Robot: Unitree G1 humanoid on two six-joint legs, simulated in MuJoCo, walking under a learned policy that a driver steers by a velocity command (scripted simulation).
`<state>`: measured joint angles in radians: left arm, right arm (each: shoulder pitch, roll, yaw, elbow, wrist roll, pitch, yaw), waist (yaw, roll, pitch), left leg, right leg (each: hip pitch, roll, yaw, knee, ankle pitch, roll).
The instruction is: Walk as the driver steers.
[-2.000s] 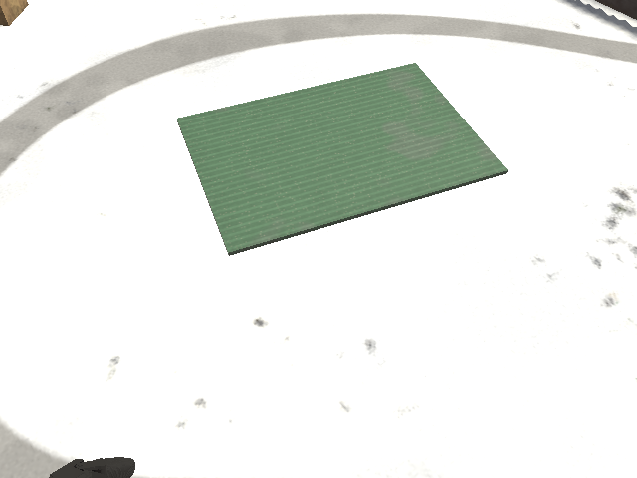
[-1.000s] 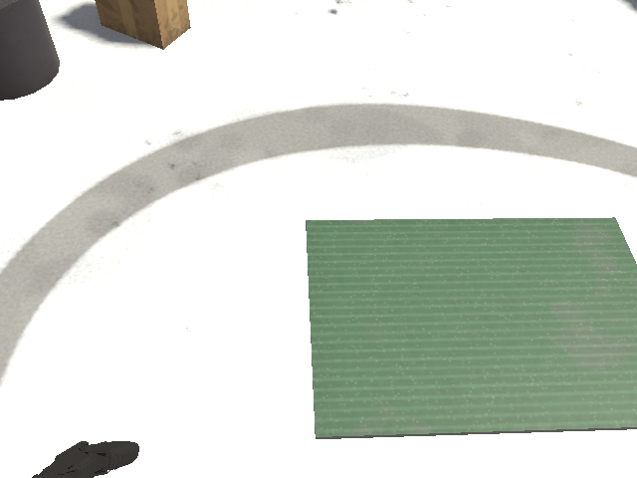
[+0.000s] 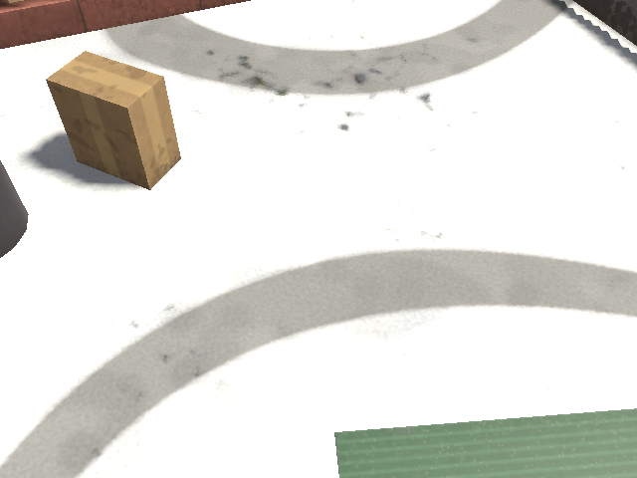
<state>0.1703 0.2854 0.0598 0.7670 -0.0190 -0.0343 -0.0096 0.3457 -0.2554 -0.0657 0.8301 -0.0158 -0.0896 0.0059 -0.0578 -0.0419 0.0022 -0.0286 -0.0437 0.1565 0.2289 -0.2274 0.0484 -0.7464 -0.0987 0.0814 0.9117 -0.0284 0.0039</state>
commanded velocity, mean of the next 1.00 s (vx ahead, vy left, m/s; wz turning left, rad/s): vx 0.12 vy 0.00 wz -0.56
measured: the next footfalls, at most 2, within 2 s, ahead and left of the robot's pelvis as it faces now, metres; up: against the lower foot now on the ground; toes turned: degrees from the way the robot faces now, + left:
right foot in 0.18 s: +0.26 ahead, -0.14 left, +0.01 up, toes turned -7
left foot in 0.62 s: +0.31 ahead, +0.08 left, +0.00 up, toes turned -27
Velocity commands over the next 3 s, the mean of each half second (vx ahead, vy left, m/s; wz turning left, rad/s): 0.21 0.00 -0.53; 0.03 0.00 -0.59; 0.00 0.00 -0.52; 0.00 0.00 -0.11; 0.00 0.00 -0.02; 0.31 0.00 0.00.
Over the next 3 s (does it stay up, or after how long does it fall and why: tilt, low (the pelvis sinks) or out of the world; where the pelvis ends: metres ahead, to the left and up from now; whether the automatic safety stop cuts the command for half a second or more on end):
stays up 0.25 -0.13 0.01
